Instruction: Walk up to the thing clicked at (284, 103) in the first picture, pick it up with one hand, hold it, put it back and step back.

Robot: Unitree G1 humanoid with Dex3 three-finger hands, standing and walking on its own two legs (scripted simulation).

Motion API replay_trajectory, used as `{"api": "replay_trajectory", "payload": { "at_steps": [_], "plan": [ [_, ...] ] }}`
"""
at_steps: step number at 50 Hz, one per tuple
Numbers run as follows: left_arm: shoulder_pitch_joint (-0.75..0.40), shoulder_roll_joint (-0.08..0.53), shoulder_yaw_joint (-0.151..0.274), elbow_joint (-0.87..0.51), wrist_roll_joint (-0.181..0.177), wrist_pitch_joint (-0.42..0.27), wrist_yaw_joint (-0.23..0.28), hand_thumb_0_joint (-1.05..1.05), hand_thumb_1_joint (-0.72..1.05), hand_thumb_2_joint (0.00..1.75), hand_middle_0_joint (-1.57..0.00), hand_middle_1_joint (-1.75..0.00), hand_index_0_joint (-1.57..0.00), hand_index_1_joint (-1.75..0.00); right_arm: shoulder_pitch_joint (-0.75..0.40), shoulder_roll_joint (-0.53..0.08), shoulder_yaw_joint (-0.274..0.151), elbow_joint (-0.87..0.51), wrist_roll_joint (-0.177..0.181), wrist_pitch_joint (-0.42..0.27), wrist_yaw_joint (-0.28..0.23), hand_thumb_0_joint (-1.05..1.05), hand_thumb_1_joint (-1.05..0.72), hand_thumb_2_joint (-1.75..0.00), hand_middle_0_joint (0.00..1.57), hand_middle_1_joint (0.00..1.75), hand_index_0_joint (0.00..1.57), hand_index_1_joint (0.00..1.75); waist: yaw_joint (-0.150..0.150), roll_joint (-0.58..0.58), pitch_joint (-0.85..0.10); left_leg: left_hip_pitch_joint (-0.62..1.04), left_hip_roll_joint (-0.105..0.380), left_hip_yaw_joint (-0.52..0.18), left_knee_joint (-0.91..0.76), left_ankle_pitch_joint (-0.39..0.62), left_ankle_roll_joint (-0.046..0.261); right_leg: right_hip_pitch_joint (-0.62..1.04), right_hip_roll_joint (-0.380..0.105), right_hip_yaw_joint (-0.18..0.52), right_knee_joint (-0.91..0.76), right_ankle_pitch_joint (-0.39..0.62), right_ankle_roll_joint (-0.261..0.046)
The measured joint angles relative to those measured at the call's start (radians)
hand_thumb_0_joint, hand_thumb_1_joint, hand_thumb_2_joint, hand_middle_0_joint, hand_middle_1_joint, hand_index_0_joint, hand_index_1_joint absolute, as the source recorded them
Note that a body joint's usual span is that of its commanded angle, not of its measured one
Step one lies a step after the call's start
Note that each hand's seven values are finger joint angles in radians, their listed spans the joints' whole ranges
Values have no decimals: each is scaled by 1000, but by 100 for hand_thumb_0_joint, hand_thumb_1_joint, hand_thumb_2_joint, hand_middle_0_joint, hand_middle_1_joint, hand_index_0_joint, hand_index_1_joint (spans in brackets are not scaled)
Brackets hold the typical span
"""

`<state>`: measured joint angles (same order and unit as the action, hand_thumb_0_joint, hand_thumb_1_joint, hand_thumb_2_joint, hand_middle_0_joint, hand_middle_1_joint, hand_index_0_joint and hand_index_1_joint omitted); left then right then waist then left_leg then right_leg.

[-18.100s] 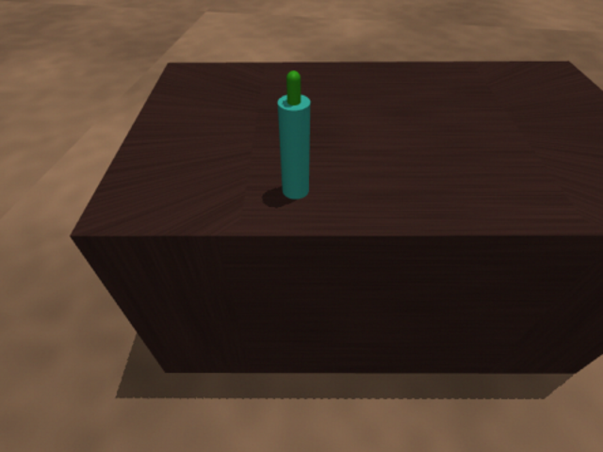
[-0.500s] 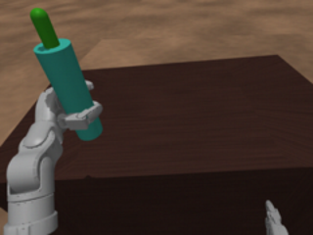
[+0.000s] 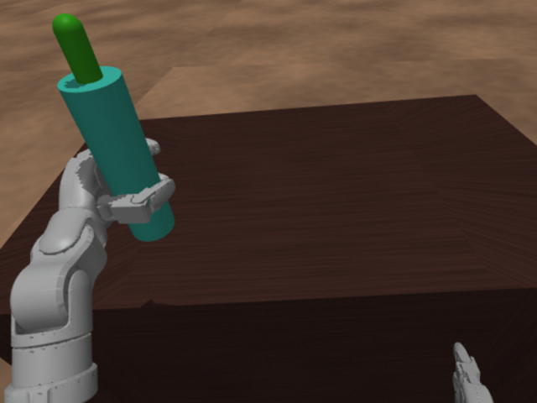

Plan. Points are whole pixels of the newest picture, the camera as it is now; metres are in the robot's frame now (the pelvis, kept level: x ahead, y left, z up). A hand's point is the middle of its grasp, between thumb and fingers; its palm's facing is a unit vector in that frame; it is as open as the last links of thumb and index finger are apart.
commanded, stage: hold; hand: left
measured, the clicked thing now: (119, 145) +0.33 +0.18 +0.29
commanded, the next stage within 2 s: crouch in 0.16 s
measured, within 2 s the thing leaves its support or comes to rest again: neither
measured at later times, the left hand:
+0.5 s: hand (147, 184) +0.35 +0.17 +0.22, palm faces +0.17 -0.99 +0.01, open 8.1 cm
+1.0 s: hand (155, 200) +0.41 +0.20 +0.15, palm faces +0.20 -0.98 -0.01, open 8.1 cm
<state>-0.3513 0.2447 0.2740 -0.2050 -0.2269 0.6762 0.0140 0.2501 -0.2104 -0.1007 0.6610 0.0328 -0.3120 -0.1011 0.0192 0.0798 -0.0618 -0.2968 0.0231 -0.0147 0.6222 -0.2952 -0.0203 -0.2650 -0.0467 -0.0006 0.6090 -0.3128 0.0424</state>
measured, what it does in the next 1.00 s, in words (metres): stands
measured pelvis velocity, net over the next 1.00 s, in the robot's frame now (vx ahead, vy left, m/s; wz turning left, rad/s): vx -0.01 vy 0.00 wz -0.02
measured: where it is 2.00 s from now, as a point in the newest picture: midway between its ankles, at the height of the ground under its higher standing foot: outside the picture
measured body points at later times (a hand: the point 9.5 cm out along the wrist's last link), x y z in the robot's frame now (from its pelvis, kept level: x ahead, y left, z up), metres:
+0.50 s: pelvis -0.01 +0.00 +0.00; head -0.04 -0.03 +0.45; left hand +0.34 +0.22 +0.23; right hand +0.16 -0.25 -0.08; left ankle +0.02 +0.13 -0.73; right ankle +0.01 -0.15 -0.73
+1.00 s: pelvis -0.01 +0.00 +0.00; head +0.00 +0.00 +0.45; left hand +0.39 +0.25 +0.15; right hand +0.15 -0.26 -0.06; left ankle +0.02 +0.13 -0.73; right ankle +0.01 -0.15 -0.73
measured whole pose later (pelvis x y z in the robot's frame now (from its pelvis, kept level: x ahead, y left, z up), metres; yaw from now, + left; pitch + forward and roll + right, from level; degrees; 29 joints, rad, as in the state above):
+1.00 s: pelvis -0.01 +0.00 +0.00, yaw -1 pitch +2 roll -1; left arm -0.53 0.32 0.28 0.48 -0.15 0.19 0.02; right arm 0.23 -0.21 -0.06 0.64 0.01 -0.34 -0.10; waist -0.04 0.02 -0.05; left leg -0.40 0.04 -0.01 0.67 -0.30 -0.02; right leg -0.37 -0.03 0.01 0.63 -0.30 0.04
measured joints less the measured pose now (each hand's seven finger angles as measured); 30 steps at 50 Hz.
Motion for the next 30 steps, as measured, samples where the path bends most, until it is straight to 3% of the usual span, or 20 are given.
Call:
{"api": "replay_trajectory", "payload": {
  "at_steps": [18, 23, 30],
  "plan": [
    [-58, -1, -3, 55, 1, 39, 4, 2, -15, 108, -80, -103, -85, -102, -16, -5, -1, 9, 8, 3, 10, -1, 53, -5, 6, 5, 5, 5, -2, 0, -2, 2, -2, 4, -8, 9, 1, -4, -2, 5, 1, 6, 0],
    [-89, -6, 8, 129, -2, 11, 7, 2, -15, 109, -81, -104, -85, -102, -12, -1, 7, 31, 4, 6, 10, -1, 55, -5, 5, 5, 5, 5, 0, -6, 4, -6, -2, -1, -8, 15, -1, -11, -2, 0, 3, 8, -2],
    [-148, 14, 2, 354, 38, -74, 10, 2, -15, 109, -81, -104, -85, -102, -26, 2, 25, 48, -8, -9, 5, -1, 56, -4, 6, 5, 5, 5, -16, -24, 19, -36, -3, -2, -10, 28, -2, -45, -2, 0, 12, 16, -3]
  ]
}}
